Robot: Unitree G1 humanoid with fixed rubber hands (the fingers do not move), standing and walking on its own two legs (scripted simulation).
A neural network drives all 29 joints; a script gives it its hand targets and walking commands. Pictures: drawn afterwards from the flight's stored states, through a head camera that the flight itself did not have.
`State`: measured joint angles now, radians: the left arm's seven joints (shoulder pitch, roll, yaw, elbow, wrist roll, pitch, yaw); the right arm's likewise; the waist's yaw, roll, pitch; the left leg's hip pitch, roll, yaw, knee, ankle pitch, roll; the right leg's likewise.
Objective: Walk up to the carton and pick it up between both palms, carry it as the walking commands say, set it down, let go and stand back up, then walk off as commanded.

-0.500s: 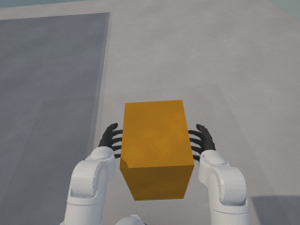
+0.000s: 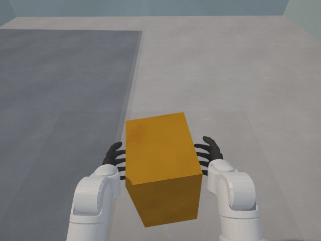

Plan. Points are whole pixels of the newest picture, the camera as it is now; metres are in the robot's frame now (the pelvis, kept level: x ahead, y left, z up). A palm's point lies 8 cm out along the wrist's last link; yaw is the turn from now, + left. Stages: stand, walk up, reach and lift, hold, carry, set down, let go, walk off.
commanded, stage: carry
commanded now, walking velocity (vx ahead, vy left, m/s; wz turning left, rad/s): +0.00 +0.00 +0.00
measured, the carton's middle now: (163, 172) +0.30 +0.02 +0.01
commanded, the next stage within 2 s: none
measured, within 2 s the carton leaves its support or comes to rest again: neither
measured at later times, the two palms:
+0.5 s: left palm (122, 180) +0.23 +0.10 +0.10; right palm (238, 183) +0.23 -0.14 +0.10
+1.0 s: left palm (119, 175) +0.24 +0.12 +0.09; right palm (230, 177) +0.25 -0.13 +0.10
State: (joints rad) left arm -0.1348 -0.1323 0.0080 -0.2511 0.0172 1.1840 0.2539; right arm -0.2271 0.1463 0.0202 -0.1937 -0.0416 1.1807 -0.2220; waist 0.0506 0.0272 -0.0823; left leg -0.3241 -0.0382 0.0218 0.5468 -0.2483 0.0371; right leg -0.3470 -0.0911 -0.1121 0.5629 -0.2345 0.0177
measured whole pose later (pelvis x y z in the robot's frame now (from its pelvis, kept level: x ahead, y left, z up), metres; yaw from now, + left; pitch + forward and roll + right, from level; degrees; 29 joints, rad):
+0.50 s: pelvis -0.04 -0.02 +0.00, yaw +0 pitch +1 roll +0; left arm -0.18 -0.14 0.03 -0.22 0.04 1.21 0.22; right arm -0.24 0.15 0.02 -0.19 -0.05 1.20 -0.24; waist -0.01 0.02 -0.13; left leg -0.36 0.00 0.01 0.52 -0.18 0.01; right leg -0.37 -0.05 -0.13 0.52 -0.16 -0.02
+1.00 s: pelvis -0.03 -0.01 +0.00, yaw -1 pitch +3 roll +0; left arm -0.19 -0.14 0.02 -0.25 0.05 1.18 0.23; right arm -0.24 0.15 0.01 -0.22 -0.04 1.16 -0.23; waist -0.01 0.00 -0.10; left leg -0.40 -0.01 0.03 0.53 -0.19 0.02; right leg -0.41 -0.06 -0.11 0.50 -0.15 0.00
